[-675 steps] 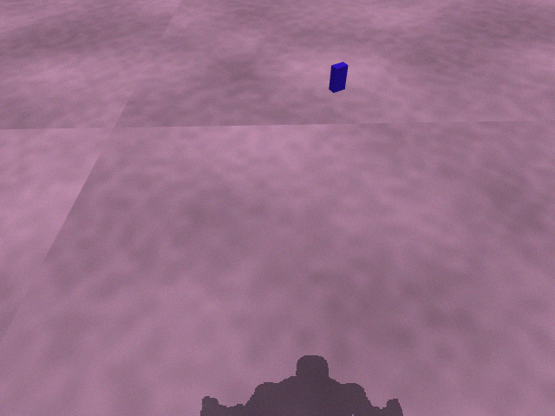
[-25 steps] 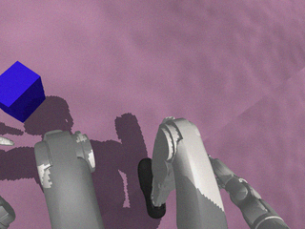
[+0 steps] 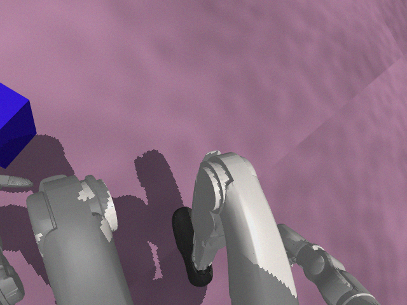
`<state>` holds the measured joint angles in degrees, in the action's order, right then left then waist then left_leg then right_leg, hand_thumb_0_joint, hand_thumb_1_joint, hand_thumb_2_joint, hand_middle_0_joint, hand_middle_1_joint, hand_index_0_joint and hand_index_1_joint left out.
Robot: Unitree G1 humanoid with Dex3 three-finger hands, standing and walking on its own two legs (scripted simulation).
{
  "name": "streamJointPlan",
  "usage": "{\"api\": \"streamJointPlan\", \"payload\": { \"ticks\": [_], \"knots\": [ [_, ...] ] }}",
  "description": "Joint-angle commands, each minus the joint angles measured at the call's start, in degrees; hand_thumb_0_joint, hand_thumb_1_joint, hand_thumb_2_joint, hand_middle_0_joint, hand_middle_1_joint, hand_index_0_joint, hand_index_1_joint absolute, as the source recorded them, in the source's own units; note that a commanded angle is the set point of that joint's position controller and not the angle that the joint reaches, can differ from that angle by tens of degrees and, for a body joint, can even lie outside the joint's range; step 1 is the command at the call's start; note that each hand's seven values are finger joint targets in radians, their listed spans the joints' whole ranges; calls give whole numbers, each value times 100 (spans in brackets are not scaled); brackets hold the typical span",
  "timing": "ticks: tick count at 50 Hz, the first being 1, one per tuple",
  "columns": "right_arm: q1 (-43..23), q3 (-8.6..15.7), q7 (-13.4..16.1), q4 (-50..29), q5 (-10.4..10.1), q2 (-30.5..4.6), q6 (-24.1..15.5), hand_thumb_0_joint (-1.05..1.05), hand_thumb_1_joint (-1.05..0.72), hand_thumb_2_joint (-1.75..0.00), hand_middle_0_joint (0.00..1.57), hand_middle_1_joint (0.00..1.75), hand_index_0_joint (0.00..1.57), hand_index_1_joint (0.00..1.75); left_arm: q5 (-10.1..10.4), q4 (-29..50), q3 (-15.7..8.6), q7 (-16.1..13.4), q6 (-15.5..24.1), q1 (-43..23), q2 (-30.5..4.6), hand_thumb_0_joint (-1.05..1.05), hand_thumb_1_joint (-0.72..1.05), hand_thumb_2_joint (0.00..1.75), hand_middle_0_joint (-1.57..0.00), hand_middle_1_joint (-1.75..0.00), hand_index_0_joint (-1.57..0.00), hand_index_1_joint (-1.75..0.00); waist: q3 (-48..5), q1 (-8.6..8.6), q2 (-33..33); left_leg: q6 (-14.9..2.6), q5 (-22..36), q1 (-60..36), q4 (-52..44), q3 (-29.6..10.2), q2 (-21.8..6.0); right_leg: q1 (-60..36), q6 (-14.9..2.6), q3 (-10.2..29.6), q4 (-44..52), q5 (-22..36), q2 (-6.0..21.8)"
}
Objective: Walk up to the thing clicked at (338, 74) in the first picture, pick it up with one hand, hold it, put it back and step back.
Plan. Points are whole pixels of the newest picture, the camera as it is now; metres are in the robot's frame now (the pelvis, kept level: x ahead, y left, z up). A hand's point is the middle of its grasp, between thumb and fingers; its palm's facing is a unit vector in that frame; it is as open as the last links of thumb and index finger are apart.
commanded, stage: rest palm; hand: left
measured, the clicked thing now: (0, 129) +0.45 +0.28 -0.19
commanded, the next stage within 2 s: close in 0.22 s
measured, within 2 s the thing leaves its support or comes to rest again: neither
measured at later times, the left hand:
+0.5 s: hand out of the picture +0.42 +0.29 -0.15, palm faces +0.40 -0.91 +0.00, open 15.6 cm
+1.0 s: hand out of the picture +0.43 +0.29 -0.15, palm faces +0.40 -0.92 +0.00, open 10.4 cm
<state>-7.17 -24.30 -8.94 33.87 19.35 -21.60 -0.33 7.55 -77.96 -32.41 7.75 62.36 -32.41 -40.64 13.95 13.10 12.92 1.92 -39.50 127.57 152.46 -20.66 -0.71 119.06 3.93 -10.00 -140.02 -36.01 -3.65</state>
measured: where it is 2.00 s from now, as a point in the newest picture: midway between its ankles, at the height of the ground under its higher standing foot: (145, 283)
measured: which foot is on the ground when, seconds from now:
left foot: down 0.00-1.00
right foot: down 0.00-1.00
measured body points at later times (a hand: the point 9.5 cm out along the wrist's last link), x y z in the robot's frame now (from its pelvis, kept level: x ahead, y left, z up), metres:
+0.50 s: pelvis +0.00 +0.00 +0.00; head +0.21 +0.17 +0.35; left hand +0.39 +0.33 -0.15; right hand +0.18 -0.25 -0.04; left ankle +0.08 +0.13 -0.24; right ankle +0.14 -0.13 -0.24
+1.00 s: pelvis +0.00 +0.00 +0.00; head +0.22 +0.18 +0.34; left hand +0.41 +0.34 -0.15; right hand +0.16 -0.25 -0.03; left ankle +0.08 +0.13 -0.24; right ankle +0.14 -0.13 -0.24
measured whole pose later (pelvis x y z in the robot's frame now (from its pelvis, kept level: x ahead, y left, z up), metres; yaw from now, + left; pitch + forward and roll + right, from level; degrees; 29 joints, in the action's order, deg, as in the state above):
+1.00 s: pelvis +0.00 +0.00 +0.00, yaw -2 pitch +12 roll -17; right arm -9.7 -27.8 -9.4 32.4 21.2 -21.3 2.2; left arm 3.9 -81.6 -30.4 -1.5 64.0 -37.1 -46.0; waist 16.9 14.6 15.0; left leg 1.8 -40.3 127.1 152.8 -22.9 -1.2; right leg 118.1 4.6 -11.8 -138.3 -35.2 -4.6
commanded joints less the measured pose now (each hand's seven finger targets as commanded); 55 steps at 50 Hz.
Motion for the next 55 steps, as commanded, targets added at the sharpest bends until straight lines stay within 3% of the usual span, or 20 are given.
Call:
{"api": "streamJointPlan", "payload": {
  "ticks": [1, 7, 13, 14, 16, 18, 19, 20, 21, 29, 35, 37, 38, 39, 42, 45, 49, 50, 52, 55],
  "knots": [
    [-15, 674, 108, -186, 68, -1908, 13, 0, -92, -90, 20, 30, 20, 30, -38, 878, 66, -251, 509, -1084, -983, 0, -45, 7, -5, -3, -4, -3, -3207, 335, -2820, -6, 334, -2165, -1909, 702, -254, -1359, -428, -817, 980, 721, -154],
    [-1, 652, 79, -154, 97, -1942, 77, 0, -90, -91, 20, 30, 20, 30, -172, 788, 284, -521, 550, -1189, -861, 0, -34, 10, -6, 0, -4, -2, -3141, 502, -2815, 26, 570, -2291, -1913, 601, -282, -1338, -414, -881, 936, 932, -157],
    [-72, 541, 51, -180, 132, -1903, 137, 0, -90, -91, 20, 30, 20, 30, -241, 610, 168, -741, 604, -1227, -1107, 0, -31, 13, -6, -1, -3, -2, -3104, 457, -2802, 10, 472, -2225, -1901, 588, -292, -1398, -420, -908, 977, 848, -191],
    [-98, 549, 46, -204, 139, -1935, 153, 0, -90, -90, 20, 30, 20, 30, -260, 503, 271, -761, 598, -1202, -973, 0, -28, 14, -5, -1, -3, -2, -2979, 543, -2763, 13, 388, -2160, -1909, 563, -288, -1344, -405, -945, 984, 800, -188],
    [-106, 504, 41, -181, 163, -1918, 144, 0, -90, -91, 20, 30, 20, 30, -272, 507, 254, -820, 635, -1255, -1016, 0, -26, 14, -5, -1, -3, -2, -3000, 541, -2756, 5, 383, -2170, -1888, 564, -285, -1397, -401, -941, 996, 816, -195],
    [-149, 493, 46, -201, 159, -1938, 145, 0, -89, -90, 20, 30, 20, 30, -277, 463, 225, -859, 663, -1314, -1096, 0, -15, 18, -14, -9, -13, -10, -2962, 567, -2653, -23, 342, -2104, -1842, 568, -282, -1405, -382, -936, 1037, 808, -208],
    [-157, 460, 48, -200, 162, -1906, 147, 0, -89, -90, 20, 30, 20, 30, -282, 536, 149, -877, 686, -1358, -1301, 0, -15, 19, -16, -10, -14, -11, -2967, 478, -2699, -46, 254, -2010, -1819, 621, -283, -1448, -391, -902, 1069, 745, -219],
    [-156, 451, 49, -205, 171, -1915, 151, 0, -89, -90, 20, 30, 20, 30, -276, 479, 212, -864, 698, -1341, -1181, 0, -13, 22, -18, -12, -16, -13, -2969, 571, -2670, -38, 280, -2046, -1818, 588, -291, -1454, -383, -930, 1049, 775, -215],
    [-133, 453, 53, -182, 167, -1916, 149, 0, -89, -90, 20, 30, 20, 30, -276, 468, 156, -873, 702, -1300, -1255, 0, -10, 23, -19, -13, -17, -14, -2975, 518, -2681, -45, 314, -2050, -1812, 608, -295, -1486, -388, -913, 1059, 799, -230],
    [-163, 406, 78, -226, 182, -1962, 180, 0, -88, -90, 20, 30, 20, 30, -284, 396, 245, -853, 689, -1396, -1259, 0, 7, 33, -28, -22, -27, -23, -2957, 595, -2722, -24, 409, -2124, -1824, 551, -317, -1504, -382, -968, 1063, 903, -240],
    [-134, 398, 72, -212, 177, -2014, 222, 0, -87, -90, 20, 30, 20, 30, -326, 389, 145, -909, 647, -1444, -1402, 0, 20, 41, -37, -30, -35, -31, -2931, 613, -2893, 32, 515, -2318, -1917, 439, -372, -1446, -389, -1010, 978, 977, -223],
    [-219, 351, 70, -274, 184, -1983, 230, 0, -87, -90, 20, 30, 20, 30, -317, 442, 315, -890, 667, -1640, -1282, 0, 21, 43, -39, -32, -37, -33, -2831, 711, -2818, 11, 458, -2186, -1898, 438, -366, -1427, -383, -1020, 1009, 938, -226],
    [-141, 371, 86, -233, 186, -1990, 240, 0, -87, -90, 20, 30, 20, 30, -314, 415, 107, -915, 648, -1512, -1482, 0, 24, 45, -41, -34, -39, -35, -2930, 629, -2799, -7, 480, -2229, -1861, 476, -367, -1500, -380, -997, 1059, 962, -244],
    [-207, 349, 87, -263, 182, -1985, 241, 0, -87, -90, 20, 30, 20, 30, -324, 453, 216, -901, 648, -1653, -1453, 0, 25, 46, -43, -36, -41, -37, -2846, 675, -2817, -12, 383, -2147, -1860, 481, -363, -1464, -374, -996, 1078, 891, -233],
    [-130, 344, 86, -225, 201, -1992, 249, 0, -87, -90, 20, 30, 20, 30, -325, 458, 136, -921, 643, -1644, -1566, 0, 28, 50, -46, -40, -44, -41, -2933, 657, -2801, -31, 336, -2143, -1818, 500, -366, -1515, -377, -983, 1102, 875, -253],
    [-145, 340, 90, -255, 207, -1986, 268, 0, -87, -89, 20, 30, 20, 30, -340, 340, 266, -891, 595, -1550, -1312, 0, 40, 55, -51, -45, -50, -45, -2979, 708, -2837, 11, 601, -2302, -1866, 446, -379, -1542, -379, -1025, 1046, 1076, -248],
    [-111, 355, 88, -221, 198, -2012, 304, 0, -86, -89, 20, 30, 20, 30, -362, 326, 228, -921, 533, -1482, -1372, 0, 43, 62, -60, -54, -59, -54, -2901, 682, -2882, 30, 646, -2324, -1915, 408, -394, -1527, -383, -1031, 1035, 1089, -241],
    [-168, 333, 81, -274, 188, -1987, 301, 0, -87, -89, 20, 30, 20, 30, -338, 345, 348, -908, 535, -1617, -1216, 0, 43, 64, -61, -55, -59, -56, -2849, 722, -2809, 24, 567, -2301, -1924, 398, -397, -1470, -378, -1032, 1050, 1028, -235],
    [-146, 340, 89, -269, 191, -2006, 314, 0, -87, -89, 20, 30, 20, 30, -342, 338, 132, -955, 534, -1541, -1504, 0, 42, 67, -65, -59, -64, -60, -2874, 653, -2850, 16, 528, -2270, -1928, 413, -394, -1486, -389, -1027, 1064, 984, -241],
    [-175, 333, 74, -291, 206, -1989, 313, 0, -87, -89, 20, 30, 20, 30, -347, 360, 219, -966, 568, -1529, -1350, 0, 48, 73, -70, -66, -69, -66, -2851, 665, -2849, 21, 497, -2262, -1940, 402, -388, -1506, -384, -1041, 1062, 966, -240]
  ]
}}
